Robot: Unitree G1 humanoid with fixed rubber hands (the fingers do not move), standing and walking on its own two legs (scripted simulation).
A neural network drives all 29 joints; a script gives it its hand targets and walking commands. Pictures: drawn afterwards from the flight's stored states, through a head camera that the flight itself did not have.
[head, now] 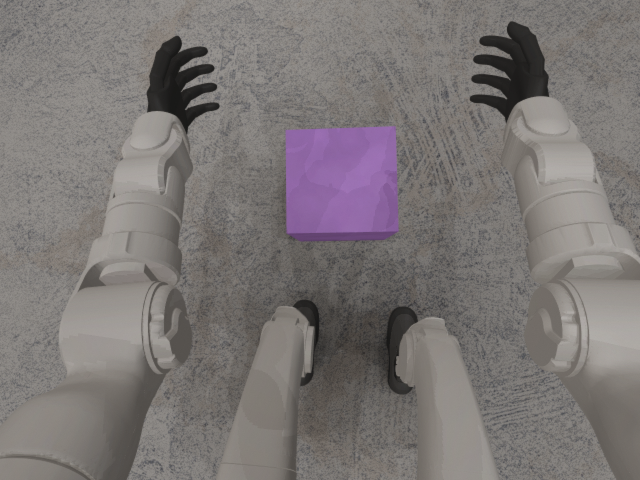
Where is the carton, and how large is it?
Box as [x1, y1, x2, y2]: [286, 126, 398, 240]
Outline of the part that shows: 395,126 286,130 286,232 299,240 384,239 398,230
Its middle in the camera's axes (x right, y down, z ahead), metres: +0.05 -0.11 +0.86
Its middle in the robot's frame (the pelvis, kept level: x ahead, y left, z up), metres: +0.49 +0.05 -0.51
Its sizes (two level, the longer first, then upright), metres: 0.210 0.200 0.250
